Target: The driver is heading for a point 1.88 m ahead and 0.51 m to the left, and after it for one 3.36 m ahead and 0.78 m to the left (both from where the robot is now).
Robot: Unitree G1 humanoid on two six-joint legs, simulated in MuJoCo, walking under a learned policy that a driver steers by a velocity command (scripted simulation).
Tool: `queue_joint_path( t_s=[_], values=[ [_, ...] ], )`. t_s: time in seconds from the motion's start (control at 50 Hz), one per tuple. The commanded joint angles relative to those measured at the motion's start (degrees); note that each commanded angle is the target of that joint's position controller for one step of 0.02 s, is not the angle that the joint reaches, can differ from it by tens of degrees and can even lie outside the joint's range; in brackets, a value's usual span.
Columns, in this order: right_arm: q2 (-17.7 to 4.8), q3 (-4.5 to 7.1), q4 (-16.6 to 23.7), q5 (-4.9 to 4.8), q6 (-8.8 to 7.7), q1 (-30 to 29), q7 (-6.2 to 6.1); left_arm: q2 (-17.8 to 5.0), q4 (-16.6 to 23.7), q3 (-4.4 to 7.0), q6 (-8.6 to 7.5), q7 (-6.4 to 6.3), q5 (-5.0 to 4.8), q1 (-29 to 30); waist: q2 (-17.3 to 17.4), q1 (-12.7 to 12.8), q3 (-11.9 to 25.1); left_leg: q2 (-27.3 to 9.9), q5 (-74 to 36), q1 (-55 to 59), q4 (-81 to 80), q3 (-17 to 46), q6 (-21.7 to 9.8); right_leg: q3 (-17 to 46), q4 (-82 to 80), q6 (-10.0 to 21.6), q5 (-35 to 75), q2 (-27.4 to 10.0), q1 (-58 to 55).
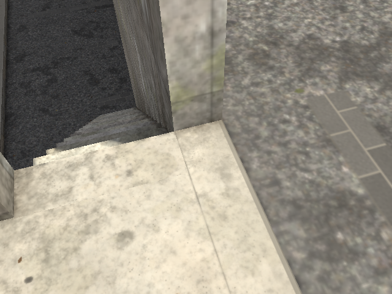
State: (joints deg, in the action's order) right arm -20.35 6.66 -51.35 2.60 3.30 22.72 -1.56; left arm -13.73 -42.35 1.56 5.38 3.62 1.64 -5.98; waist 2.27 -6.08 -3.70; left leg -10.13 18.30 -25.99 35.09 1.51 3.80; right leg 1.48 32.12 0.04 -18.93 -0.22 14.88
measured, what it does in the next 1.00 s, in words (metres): walks backwards, turning left: left foot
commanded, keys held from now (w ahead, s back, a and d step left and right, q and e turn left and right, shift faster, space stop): w+q+shift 0.64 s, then w+e+shift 0.36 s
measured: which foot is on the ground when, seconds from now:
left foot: up 0.00-0.66, down 0.68-1.00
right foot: down 0.00-0.70, up 0.72-1.00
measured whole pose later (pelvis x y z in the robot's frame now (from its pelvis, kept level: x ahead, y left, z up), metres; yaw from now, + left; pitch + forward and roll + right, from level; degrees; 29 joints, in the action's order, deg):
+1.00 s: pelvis -0.21 +0.03 +0.00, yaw +28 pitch +0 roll +1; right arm -11.4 -0.1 -44.3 1.7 3.9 9.5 -2.5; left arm -15.4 -51.0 5.4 5.4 -1.5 2.1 -16.8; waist -1.1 0.0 -3.1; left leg 3.5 13.9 -14.0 26.4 -16.4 -8.9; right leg -5.8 65.3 0.2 -25.5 1.7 26.7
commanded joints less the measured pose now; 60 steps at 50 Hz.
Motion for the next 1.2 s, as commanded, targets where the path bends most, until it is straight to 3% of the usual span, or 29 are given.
queue_joint_path(
  t_s=[0.02, 0.04, 0.06, 0.08, 0.1, 0.16, 0.2, 0.26, 0.36, 0.44, 0.48, 0.62, 0.64, 0.66, 0.68, 0.7, 0.72, 0.74, 0.78, 0.84, 0.9, 0.98, 1.06, 1.1, 1.12, 1.14, 1.16, 1.18, 1.2],
  values=[
    [-2.49, -0.25, 7.35, -2.27, 0.99, -6.98, 0.35, -14.96, 1.47, 2.98, -1.34, -1.7, 0.56, -4.91, -25.02, 8.47, 1.35, 11.39, 18.8, -8.56, 24.97, 1.84, -4.82, 12.37, -23.72, 10.81, -12.27, -16.38, 8.97],
    [-4.57, 0.82, 6.28, -2.69, 1.27, -5.77, 0.92, -10.08, 1.82, 1.24, -1.68, -2.55, 0.94, 0.34, -20.51, 4.03, -0.64, 12.23, 13.51, -7.33, 30.65, 2.24, -5.66, 8.12, -22.78, 8.89, -6.86, -13.54, 11.16],
    [-5.01, 1.23, 4.26, -2.86, 1.44, -1.47, 2.47, -10.15, 3.44, 1.56, -3.7, -3.93, 0.56, 0.82, -10.88, 2.6, 2.34, 12.01, 6.49, -11.76, 32.58, 6.09, -5.47, 13.95, -22.04, 4.4, -7.03, -18.76, 2.0],
    [-4.72, 1.58, 2.92, -2.18, 1.24, 0.31, 3.04, -9.91, 3.5, 1.49, -4.97, -5.23, -0.55, 2.7, -10.23, 0.68, 2.39, 10.92, 3.47, -12.83, 33.75, 5.58, -4.68, 10.83, -20.66, 2.5, -0.45, -17.47, -2.51],
    [-4.1, 1.45, 2.56, -0.56, 0.62, 1.39, 2.63, -7.43, 3.57, 0.79, -4.13, -5.75, -1.02, 6.59, -15.2, -1.37, 1.35, 10.54, 3.33, -9.92, 35.07, -0.01, -3.68, 0.12, -18.22, 5.16, 10.48, -10.35, -0.78],
    [-2.8, 0.85, 4.32, -0.48, 0.82, -2.85, 2.73, -3.31, 3.93, -0.2, -4.12, -6.72, -0.12, 0.93, -13.24, 2.89, 3.57, 10.23, 2.99, -9.12, 35.8, -3.97, -1.48, -2.36, -14.7, 10.72, 20.19, -12.42, -5.57],
    [-1.47, 0.14, 7.26, -0.57, 1.42, -7.89, 3.71, -5.2, 2.92, 0.43, -4.55, -7.38, -0.17, -4.5, -10.79, 5.76, 3.91, 9.49, 4.13, -11.52, 32.31, -3.08, -1.53, 1.53, -14.34, 12.48, 19.38, -17.12, -11.7],
    [-0.87, -0.23, 10.51, -0.94, 2.21, -12.59, 5.03, -8.19, 2.07, 1.56, -5.32, -7.64, -0.07, -7.99, -8.38, 7.62, 4.59, 8.59, 6.66, -11.72, 26.38, -1.95, -1.95, 3.53, -13.9, 13.08, 21.63, -21.81, -17.73],
    [-0.18, -0.64, 14.06, -2.5, 3.29, -18.46, 6.15, -10.64, 2.13, 2.85, -6.09, -6.05, 0.67, -9.64, -6.61, 9.31, 4.14, 7.26, 9.17, -7.1, 19.02, -3.61, -1.99, -0.35, -14.36, 11.82, 23.57, -24.34, -17.12],
    [0.37, -1.05, 16.01, -3.21, 3.48, -21.26, 6.69, -12.49, 1.46, 4.13, -6.35, -5.41, 0.37, -10.67, -7.46, 9.25, 5.85, 6.31, 8.96, -3.91, 17.23, -4.9, -1.91, -6.13, -10.46, 10.68, 38.81, -25.78, -16.49],
    [0.46, -1.24, 16.87, -3.35, 3.6, -22.58, 6.92, -13.03, 1.13, 4.69, -6.21, -5.36, 0.08, -11.27, -8.57, 9.21, 6.95, 5.65, 8.09, -2.56, 16.92, -5.62, -1.87, -8.47, -9.34, 10.2, 40.25, -26.62, -15.67],
    [1.21, -2.0, 19.03, -3.01, 3.77, -23.05, 6.78, -16.12, 0.9, 7.17, -3.7, -5.26, -1.12, -9.75, -13.66, 6.94, 7.78, 4.75, 6.19, 5.65, 8.46, -9.28, -2.66, -14.99, -7.26, 6.56, 28.8, -29.11, -9.31],
    [1.26, -1.96, 18.75, -2.79, 3.69, -21.43, 6.5, -16.46, 0.93, 7.48, -3.23, -5.29, -1.47, -9.13, -14.22, 6.14, 8.2, 5.36, 6.03, 7.55, 5.33, -9.99, -3.2, -15.5, -6.18, 5.73, 25.98, -29.31, -8.5],
    [1.64, -1.99, 17.88, -1.71, 3.56, -18.62, 6.22, -16.67, 0.25, 7.63, -2.85, -5.59, -1.66, -9.25, -14.14, 4.96, 8.33, 6.75, 4.6, 11.49, -0.75, -9.73, -4.12, -15.9, -4.26, 4.36, 22.27, -28.11, -5.55],
    [0.86, -1.58, 15.81, -0.46, 3.01, -13.67, 5.94, -16.12, -0.92, 7.55, -2.46, -5.75, -1.47, -9.55, -10.24, 2.17, 8.71, 8.47, 0.52, 17.58, -7.48, -7.52, -5.83, -16.91, 0.47, 1.73, 14.49, -24.71, -0.89],
    [-1.75, -1.04, 12.59, -0.16, 1.89, -9.38, 5.94, -12.25, -2.42, 6.7, -1.58, -5.39, -0.28, -11.57, 4.95, 0.16, 7.18, 4.17, -7.31, 23.35, -14.98, 1.01, -9.3, -20.13, 14.14, -0.86, -8.91, -17.7, 9.18],
    [-11.45, 0.75, 13.11, -0.2, 2.0, -10.76, 5.51, -8.47, 1.16, 5.13, -0.01, -6.0, 0.74, -10.22, 22.07, -0.18, 6.14, -6.87, -7.18, 16.98, -20.7, 15.5, -18.05, -18.09, 24.45, -4.19, -22.23, -8.02, 22.36],
    [-8.89, 0.1, 13.28, -0.58, 1.77, -13.39, 5.23, -10.95, 0.03, 5.57, 1.35, -7.03, 0.47, -6.56, 15.97, -0.18, 3.57, -6.61, -3.49, 13.31, -21.62, 10.63, -19.88, -12.53, 32.59, -3.37, -20.14, -7.84, 22.23],
    [-3.34, -2.54, 12.83, 0.27, 1.75, -18.03, 4.61, -10.27, -4.01, 5.51, 1.27, -7.55, -1.08, -8.44, 9.92, 3.68, 2.17, -2.48, -6.73, 10.18, -20.88, 2.5, -18.78, -8.69, 37.23, -1.11, -12.53, -4.48, 20.81],
    [1.1, -4.08, 12.62, -0.31, 0.54, -19.7, 2.44, -10.21, -7.87, 6.04, -0.37, -7.29, -0.34, -13.26, 2.5, 6.12, 4.81, -1.8, -12.62, 11.82, -18.57, -2.63, -17.28, -2.72, 42.24, -0.04, -6.76, 1.19, 16.67],
    [3.57, -5.36, 12.42, -0.95, -0.03, -19.33, 0.4, -9.73, -7.08, 5.98, -0.66, -6.29, 0.66, -12.65, 0.53, 6.69, 3.61, -4.91, -5.44, 13.84, -20.62, -0.48, -17.47, -3.15, 40.07, -0.13, -4.73, 1.22, 17.67],
    [3.3, -5.51, 10.53, -0.91, -0.35, -14.47, -2.03, -7.5, -5.37, 4.88, -0.54, -4.83, 0.63, -11.34, -0.85, 5.57, 3.68, -6.89, -6.06, 18.65, -21.34, 0.93, -17.0, -4.34, 32.11, 0.45, -7.37, -0.63, 16.17],
    [1.42, -4.83, 9.18, -0.91, -0.43, -12.27, -2.85, -6.7, -3.88, 4.28, 0.11, -3.37, -0.42, -12.46, -1.68, 5.88, 3.78, -7.3, -8.84, 18.94, -22.92, -1.67, -11.23, -6.09, 20.71, 2.55, -12.34, -1.93, 8.69],
    [-1.55, -3.73, 10.22, -1.01, -0.4, -14.88, -2.42, -7.66, -3.66, 4.41, 0.41, -2.93, -0.81, -18.04, 2.32, 8.47, 3.58, -5.85, -18.74, 13.71, -24.97, -6.32, -2.9, -8.63, 10.72, 5.15, -16.23, -1.46, -2.11],
    [-3.66, -2.8, 11.41, -1.22, -0.29, -17.8, -2.04, -9.12, -4.57, 4.89, 0.41, -2.92, -1.0, -24.54, 5.49, 11.13, 3.68, -3.85, -27.78, 9.43, -24.92, -9.68, 3.75, -10.42, 2.99, 7.37, -16.7, -0.81, -10.5],
    [-6.02, -1.61, 12.76, -1.68, -0.2, -21.37, -1.66, -11.21, -5.97, 5.79, 0.24, -3.14, -1.21, -32.96, 6.06, 15.03, 3.66, -0.44, -33.56, 5.97, -19.94, -13.49, 11.08, -11.1, -8.71, 10.74, -12.38, -1.09, -17.92],
    [-6.91, -0.38, 12.22, -3.39, -0.09, -21.67, -0.96, -12.64, -7.22, 6.82, -0.27, -4.14, -1.41, -36.49, -13.0, 19.08, 3.37, 6.36, -18.26, 1.16, 6.14, -18.93, 14.82, -0.77, -26.02, 15.46, 0.92, -8.45, -21.96],
    [-2.86, -0.38, 14.35, -5.44, 0.87, -18.25, 0.03, -14.87, -0.89, 7.2, -1.25, -6.15, -2.39, -19.35, -37.87, 11.76, 1.17, 9.82, 18.0, -18.25, 43.91, -7.39, 11.57, 39.14, -23.46, 25.64, -4.47, -31.33, -14.51],
    [-2.37, -1.67, 16.58, -2.15, 0.05, -19.72, 1.08, -16.27, 1.86, 7.07, -2.52, -6.45, -0.82, -7.93, -17.09, 6.64, -0.25, 7.43, 11.84, -11.47, 45.65, 9.28, 4.66, 31.21, -21.25, 24.58, 3.35, -25.95, 3.19]
  ],
)
Velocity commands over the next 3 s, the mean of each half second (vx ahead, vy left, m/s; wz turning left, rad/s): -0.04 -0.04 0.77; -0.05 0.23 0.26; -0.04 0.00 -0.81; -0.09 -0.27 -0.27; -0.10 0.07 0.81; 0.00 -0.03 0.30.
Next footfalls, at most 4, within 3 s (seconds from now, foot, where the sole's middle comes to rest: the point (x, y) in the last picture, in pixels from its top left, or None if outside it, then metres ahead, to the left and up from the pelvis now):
0.68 left None -0.17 0.09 -0.76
1.16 right None -0.22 -0.04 -0.76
1.38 left None -0.25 0.24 -0.76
1.82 right None -0.32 -0.14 -0.76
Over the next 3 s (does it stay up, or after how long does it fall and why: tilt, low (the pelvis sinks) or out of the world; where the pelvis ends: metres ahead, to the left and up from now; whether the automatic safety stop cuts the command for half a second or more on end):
stays up -0.69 -0.05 0.02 its command is cut before an obstacle from the start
